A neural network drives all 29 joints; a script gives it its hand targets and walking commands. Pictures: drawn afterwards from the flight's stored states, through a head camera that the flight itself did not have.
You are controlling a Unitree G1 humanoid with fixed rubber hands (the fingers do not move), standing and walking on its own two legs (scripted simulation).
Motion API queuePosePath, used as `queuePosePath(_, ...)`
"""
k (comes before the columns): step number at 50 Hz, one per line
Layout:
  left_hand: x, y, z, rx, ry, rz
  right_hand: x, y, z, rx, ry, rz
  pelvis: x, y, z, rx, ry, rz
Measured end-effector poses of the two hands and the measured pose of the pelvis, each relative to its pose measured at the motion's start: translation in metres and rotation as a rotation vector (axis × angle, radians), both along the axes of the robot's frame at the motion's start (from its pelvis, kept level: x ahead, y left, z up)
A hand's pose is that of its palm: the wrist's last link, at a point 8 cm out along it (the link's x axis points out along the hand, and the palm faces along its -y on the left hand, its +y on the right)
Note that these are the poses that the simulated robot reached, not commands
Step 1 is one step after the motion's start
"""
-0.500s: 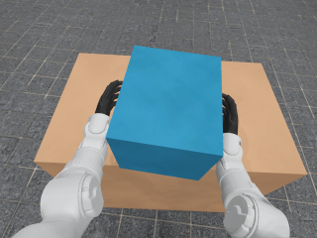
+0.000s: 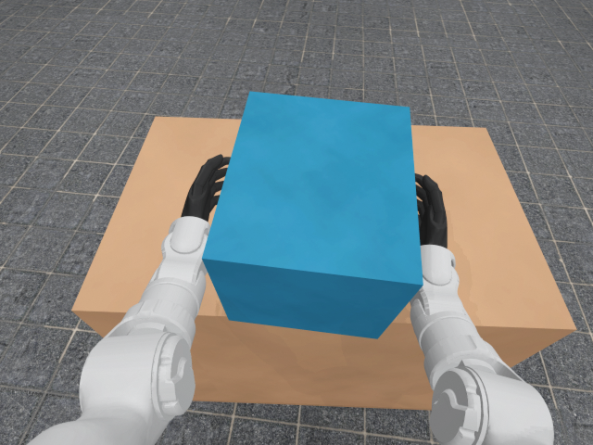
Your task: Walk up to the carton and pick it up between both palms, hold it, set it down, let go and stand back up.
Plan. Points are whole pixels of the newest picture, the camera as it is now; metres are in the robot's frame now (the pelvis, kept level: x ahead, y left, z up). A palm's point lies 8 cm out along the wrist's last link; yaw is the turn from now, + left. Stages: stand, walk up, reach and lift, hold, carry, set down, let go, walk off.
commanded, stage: reach and lift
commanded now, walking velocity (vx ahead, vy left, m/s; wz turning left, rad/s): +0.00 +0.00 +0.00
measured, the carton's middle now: (315, 218) +0.43 -0.02 +0.04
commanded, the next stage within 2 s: none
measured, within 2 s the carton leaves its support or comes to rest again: neither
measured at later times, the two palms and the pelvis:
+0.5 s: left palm (180, 213) +0.39 +0.15 +0.11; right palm (439, 218) +0.37 -0.17 +0.11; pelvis -0.01 +0.00 +0.00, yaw +1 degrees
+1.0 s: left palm (160, 222) +0.36 +0.16 +0.13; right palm (437, 209) +0.36 -0.16 +0.13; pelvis -0.02 +0.00 +0.00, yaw +2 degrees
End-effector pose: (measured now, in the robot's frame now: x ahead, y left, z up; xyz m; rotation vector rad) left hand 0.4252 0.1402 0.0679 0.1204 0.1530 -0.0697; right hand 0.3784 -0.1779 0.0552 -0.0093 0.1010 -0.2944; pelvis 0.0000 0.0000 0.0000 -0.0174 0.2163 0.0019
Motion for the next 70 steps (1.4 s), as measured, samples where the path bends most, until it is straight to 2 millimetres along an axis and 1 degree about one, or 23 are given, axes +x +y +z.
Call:
queuePosePath(10, -0.013, 0.010, 0.011, -0.024, -0.003, 0.046, 0.001, 0.009, 0.018, 0.017, -0.007, 0.040, 0.008, 0.002, 0.001, -0.002, -0.080, 0.015)
queuePosePath(18, -0.024, 0.014, 0.029, -0.043, -0.017, 0.069, -0.004, 0.012, 0.045, 0.029, -0.023, 0.057, 0.003, 0.002, 0.002, 0.000, -0.157, 0.030)
queuePosePath(22, -0.032, 0.013, 0.038, -0.046, -0.006, 0.077, -0.009, 0.010, 0.054, 0.027, -0.010, 0.062, -0.002, 0.003, 0.002, 0.003, -0.193, 0.030)
queuePosePath(28, -0.044, 0.012, 0.044, -0.049, 0.038, 0.097, -0.017, 0.009, 0.056, 0.025, 0.035, 0.077, -0.011, 0.005, 0.003, 0.007, -0.238, 0.020)
queuePosePath(32, -0.052, 0.013, 0.050, -0.061, 0.032, 0.110, -0.022, 0.011, 0.060, 0.032, 0.026, 0.088, -0.015, 0.005, 0.003, 0.008, -0.246, 0.018)
queuePosePath(37, -0.058, 0.015, 0.064, -0.061, 0.010, 0.129, -0.022, 0.012, 0.071, 0.031, 0.005, 0.107, -0.019, 0.004, 0.002, 0.010, -0.256, 0.015)
queuePosePath(40, -0.061, 0.017, 0.068, -0.058, 0.024, 0.143, -0.021, 0.014, 0.074, 0.017, 0.022, 0.122, -0.021, 0.002, 0.002, 0.013, -0.270, 0.013)
queuePosePath(46, -0.066, 0.021, 0.065, -0.072, 0.047, 0.163, -0.019, 0.018, 0.073, 0.009, 0.045, 0.146, -0.019, -0.002, 0.002, 0.014, -0.285, 0.020)
queuePosePath(53, -0.073, 0.026, 0.068, -0.080, 0.021, 0.183, -0.017, 0.022, 0.085, -0.003, 0.021, 0.168, -0.015, -0.006, 0.002, 0.013, -0.305, 0.033)
queuePosePath(58, -0.082, 0.028, 0.071, -0.071, 0.013, 0.195, -0.021, 0.025, 0.090, -0.006, 0.014, 0.184, -0.013, -0.007, 0.001, 0.013, -0.324, 0.043)
queuePosePath(64, -0.091, 0.030, 0.071, -0.059, 0.026, 0.203, -0.028, 0.026, 0.088, 0.008, 0.026, 0.191, -0.014, -0.006, 0.000, 0.014, -0.342, 0.050)
queuePosePath(70, -0.095, 0.030, 0.071, -0.050, 0.046, 0.203, -0.031, 0.027, 0.082, 0.027, 0.045, 0.189, -0.019, -0.004, 0.000, 0.016, -0.332, 0.047)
